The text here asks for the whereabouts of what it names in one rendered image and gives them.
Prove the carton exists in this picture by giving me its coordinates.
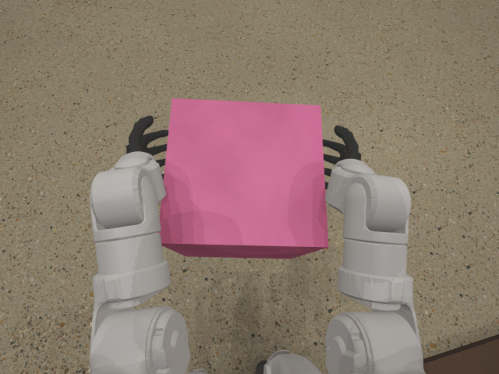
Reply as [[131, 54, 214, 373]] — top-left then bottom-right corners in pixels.
[[158, 98, 329, 259]]

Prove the robot left upper arm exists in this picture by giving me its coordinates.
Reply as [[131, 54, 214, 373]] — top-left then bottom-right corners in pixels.
[[90, 306, 190, 374]]

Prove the robot right upper arm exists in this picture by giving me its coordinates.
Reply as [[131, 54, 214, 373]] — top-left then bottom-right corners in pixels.
[[325, 312, 426, 374]]

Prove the robot right thigh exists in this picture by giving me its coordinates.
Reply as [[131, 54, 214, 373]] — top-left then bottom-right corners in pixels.
[[264, 354, 322, 374]]

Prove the left robot forearm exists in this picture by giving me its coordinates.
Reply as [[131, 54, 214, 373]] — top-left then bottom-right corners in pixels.
[[90, 151, 171, 353]]

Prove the robot right hand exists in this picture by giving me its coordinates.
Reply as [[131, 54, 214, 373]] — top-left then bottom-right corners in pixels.
[[323, 125, 361, 189]]

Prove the robot left hand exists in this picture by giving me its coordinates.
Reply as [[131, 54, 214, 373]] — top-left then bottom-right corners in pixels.
[[126, 115, 168, 181]]

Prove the robot right shin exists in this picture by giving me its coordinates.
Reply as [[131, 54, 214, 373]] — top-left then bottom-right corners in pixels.
[[266, 350, 290, 364]]

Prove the right robot forearm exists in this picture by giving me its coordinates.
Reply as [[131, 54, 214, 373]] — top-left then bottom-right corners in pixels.
[[325, 159, 423, 354]]

